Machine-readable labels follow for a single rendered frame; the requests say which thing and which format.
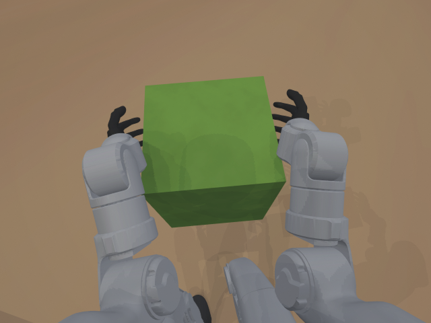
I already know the robot left foot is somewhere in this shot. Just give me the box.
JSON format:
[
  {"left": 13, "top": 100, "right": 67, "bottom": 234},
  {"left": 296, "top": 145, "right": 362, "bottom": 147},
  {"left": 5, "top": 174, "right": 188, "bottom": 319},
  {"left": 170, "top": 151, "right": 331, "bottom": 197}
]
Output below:
[{"left": 193, "top": 295, "right": 211, "bottom": 323}]

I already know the left robot forearm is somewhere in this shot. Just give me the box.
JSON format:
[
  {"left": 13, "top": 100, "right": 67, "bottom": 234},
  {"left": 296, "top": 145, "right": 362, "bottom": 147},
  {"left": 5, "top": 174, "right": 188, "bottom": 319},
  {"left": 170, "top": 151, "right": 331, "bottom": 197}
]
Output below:
[{"left": 82, "top": 133, "right": 158, "bottom": 303}]

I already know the left robot upper arm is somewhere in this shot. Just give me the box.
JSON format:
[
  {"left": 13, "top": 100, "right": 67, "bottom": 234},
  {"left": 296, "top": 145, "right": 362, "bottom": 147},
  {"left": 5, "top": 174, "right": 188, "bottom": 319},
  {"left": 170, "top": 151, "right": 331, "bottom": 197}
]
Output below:
[{"left": 59, "top": 254, "right": 180, "bottom": 323}]

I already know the right robot hand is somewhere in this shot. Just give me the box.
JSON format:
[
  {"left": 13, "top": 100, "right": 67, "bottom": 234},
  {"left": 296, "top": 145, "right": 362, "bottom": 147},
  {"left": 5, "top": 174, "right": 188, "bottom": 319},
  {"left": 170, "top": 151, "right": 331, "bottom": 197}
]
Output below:
[{"left": 272, "top": 89, "right": 309, "bottom": 143}]

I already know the left robot hand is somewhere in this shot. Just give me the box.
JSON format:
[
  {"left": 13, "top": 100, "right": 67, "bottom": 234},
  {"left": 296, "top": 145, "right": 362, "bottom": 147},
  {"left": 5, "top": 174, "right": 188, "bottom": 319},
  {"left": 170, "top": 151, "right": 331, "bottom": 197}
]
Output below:
[{"left": 107, "top": 106, "right": 143, "bottom": 147}]

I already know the carton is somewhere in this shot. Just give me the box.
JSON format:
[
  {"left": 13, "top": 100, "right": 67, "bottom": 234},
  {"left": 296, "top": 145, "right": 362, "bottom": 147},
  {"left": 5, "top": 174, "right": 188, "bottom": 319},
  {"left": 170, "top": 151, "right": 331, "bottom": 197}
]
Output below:
[{"left": 141, "top": 76, "right": 286, "bottom": 227}]

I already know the right robot upper arm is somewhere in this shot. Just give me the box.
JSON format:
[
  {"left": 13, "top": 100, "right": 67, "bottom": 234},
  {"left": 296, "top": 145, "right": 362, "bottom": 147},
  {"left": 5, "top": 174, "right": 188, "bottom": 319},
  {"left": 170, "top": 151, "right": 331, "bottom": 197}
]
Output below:
[{"left": 275, "top": 247, "right": 425, "bottom": 323}]

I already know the right robot thigh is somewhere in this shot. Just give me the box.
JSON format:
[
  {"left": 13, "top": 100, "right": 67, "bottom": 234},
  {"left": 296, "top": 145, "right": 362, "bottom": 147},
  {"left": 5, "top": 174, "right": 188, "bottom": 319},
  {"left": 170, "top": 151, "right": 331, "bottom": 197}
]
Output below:
[{"left": 224, "top": 257, "right": 296, "bottom": 323}]

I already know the right robot forearm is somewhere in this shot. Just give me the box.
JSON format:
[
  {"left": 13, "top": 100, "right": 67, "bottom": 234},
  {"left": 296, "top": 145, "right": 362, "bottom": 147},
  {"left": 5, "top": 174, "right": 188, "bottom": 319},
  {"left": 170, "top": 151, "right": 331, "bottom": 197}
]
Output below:
[{"left": 276, "top": 118, "right": 356, "bottom": 280}]

